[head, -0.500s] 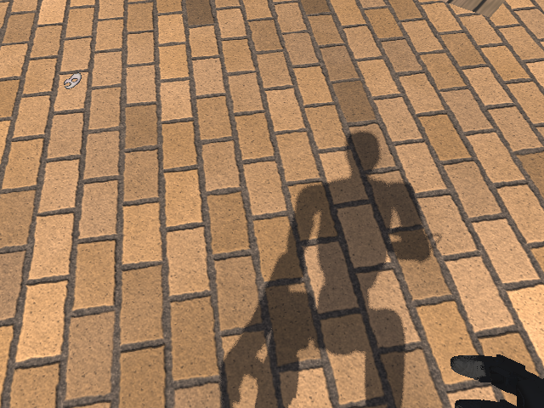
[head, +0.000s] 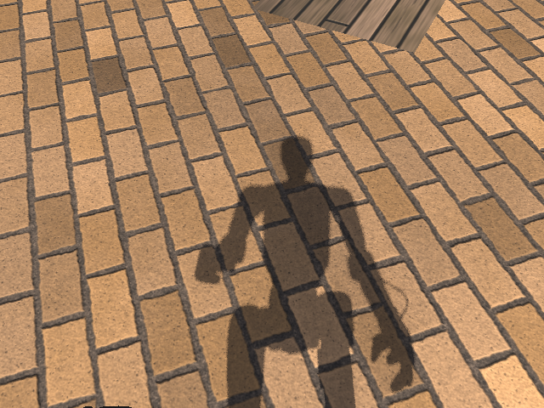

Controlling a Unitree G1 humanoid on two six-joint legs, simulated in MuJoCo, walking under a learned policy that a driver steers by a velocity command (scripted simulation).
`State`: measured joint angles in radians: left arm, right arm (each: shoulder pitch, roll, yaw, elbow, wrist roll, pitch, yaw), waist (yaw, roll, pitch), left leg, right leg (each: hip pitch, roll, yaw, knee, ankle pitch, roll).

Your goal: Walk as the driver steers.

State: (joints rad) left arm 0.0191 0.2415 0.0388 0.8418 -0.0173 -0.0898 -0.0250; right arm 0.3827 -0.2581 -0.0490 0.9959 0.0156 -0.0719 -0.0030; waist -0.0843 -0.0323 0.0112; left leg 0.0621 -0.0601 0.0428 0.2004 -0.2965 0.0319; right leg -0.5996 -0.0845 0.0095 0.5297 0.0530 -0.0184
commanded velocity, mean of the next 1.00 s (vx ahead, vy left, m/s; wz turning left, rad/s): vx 0.48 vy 0.00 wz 0.00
